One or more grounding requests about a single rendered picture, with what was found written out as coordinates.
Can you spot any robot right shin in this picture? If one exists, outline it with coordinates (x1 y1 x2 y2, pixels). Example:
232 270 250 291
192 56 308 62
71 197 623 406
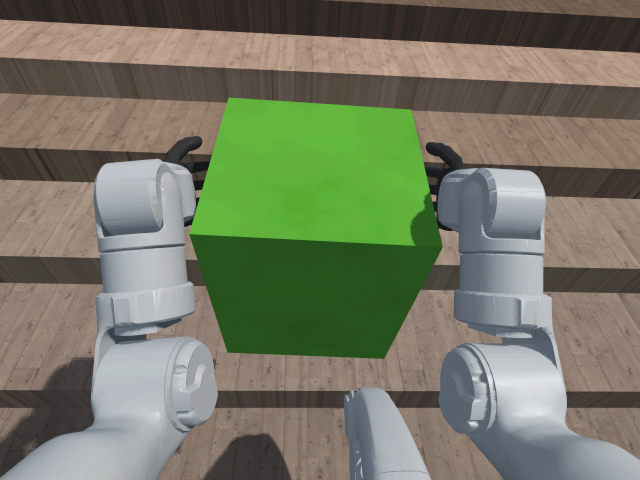
349 393 390 480

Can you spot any robot right thigh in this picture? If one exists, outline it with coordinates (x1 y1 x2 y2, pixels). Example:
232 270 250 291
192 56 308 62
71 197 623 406
344 387 431 480

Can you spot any carton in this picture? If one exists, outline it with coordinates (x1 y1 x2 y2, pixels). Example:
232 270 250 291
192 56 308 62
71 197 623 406
189 98 443 359

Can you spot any left robot upper arm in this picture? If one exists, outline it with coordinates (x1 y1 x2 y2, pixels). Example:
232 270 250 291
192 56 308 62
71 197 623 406
0 336 218 480

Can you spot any right robot upper arm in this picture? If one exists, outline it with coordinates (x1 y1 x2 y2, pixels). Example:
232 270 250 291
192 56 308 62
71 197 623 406
438 343 640 480

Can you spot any robot left hand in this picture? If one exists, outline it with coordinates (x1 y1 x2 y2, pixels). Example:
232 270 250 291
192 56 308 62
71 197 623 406
162 136 210 227

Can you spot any robot right hand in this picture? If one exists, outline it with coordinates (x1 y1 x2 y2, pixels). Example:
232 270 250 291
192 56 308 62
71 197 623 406
424 142 469 231

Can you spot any left robot forearm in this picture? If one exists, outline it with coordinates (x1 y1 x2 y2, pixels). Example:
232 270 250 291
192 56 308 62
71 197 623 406
91 159 197 415

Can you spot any right robot forearm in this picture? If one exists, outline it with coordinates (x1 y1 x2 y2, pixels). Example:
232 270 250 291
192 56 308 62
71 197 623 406
437 168 567 416

